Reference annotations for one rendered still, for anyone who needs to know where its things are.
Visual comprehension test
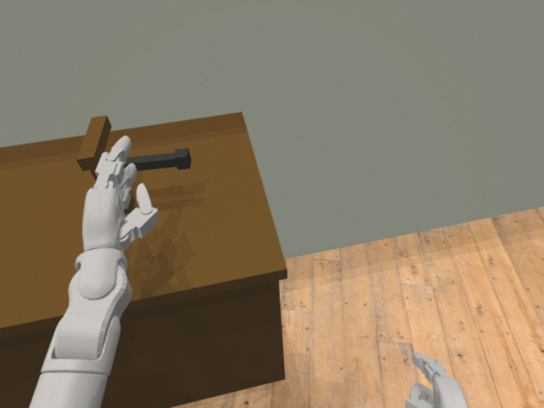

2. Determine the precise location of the robot left hand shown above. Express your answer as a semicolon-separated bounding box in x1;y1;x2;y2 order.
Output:
82;136;159;253

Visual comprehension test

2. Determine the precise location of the counter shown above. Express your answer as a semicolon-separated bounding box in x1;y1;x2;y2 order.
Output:
0;112;287;408

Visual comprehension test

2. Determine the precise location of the tap lever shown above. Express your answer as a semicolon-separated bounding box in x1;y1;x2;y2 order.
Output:
124;148;191;171

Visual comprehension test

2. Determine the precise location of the robot left forearm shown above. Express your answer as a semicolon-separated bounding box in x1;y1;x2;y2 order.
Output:
29;248;132;408

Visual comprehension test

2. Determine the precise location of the robot right hand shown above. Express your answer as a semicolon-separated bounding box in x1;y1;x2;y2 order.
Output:
405;352;469;408

